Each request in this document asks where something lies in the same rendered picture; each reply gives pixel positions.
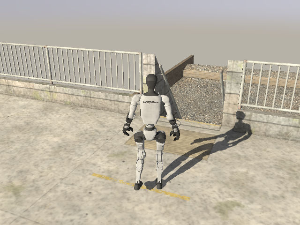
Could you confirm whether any right robot upper arm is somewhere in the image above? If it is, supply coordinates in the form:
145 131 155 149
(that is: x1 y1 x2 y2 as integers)
161 95 174 121

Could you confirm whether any left robot hand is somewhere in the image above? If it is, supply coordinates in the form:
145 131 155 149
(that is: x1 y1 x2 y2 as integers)
123 127 133 136

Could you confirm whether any left robot forearm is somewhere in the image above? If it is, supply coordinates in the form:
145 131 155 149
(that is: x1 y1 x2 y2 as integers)
124 112 133 128

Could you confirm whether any right robot hand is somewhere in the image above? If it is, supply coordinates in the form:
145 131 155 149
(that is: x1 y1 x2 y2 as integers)
170 130 180 141

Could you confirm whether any robot foot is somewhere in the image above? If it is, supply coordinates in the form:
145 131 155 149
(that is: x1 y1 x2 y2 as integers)
134 181 143 190
156 178 162 189

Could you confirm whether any robot right foot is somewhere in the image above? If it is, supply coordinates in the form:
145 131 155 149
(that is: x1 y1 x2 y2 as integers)
156 178 162 189

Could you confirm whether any right robot forearm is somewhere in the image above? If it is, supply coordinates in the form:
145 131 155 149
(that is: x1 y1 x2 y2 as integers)
169 114 179 132

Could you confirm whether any robot left foot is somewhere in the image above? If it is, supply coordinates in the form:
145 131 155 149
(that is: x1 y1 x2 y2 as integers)
134 181 143 190

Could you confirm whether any left robot upper arm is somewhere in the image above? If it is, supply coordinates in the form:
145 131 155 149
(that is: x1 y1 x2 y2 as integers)
128 94 141 119

